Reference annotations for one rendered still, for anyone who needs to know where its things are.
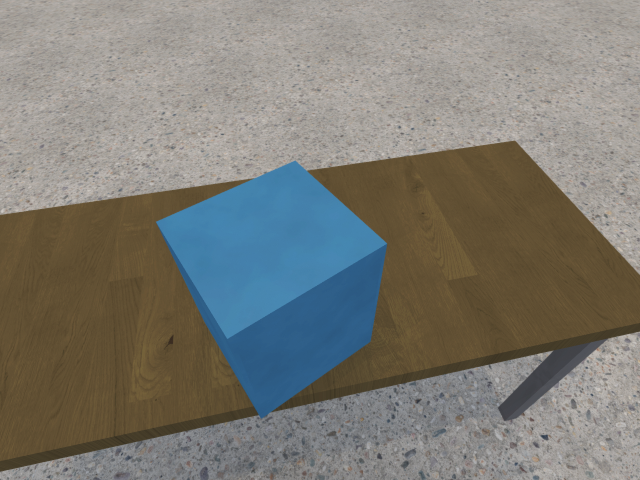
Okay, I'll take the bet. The table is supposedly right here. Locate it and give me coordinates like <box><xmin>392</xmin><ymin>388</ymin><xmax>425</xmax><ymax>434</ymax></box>
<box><xmin>0</xmin><ymin>141</ymin><xmax>640</xmax><ymax>472</ymax></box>

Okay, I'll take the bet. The carton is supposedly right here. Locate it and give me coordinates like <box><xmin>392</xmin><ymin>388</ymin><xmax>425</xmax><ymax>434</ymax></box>
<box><xmin>156</xmin><ymin>161</ymin><xmax>387</xmax><ymax>419</ymax></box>

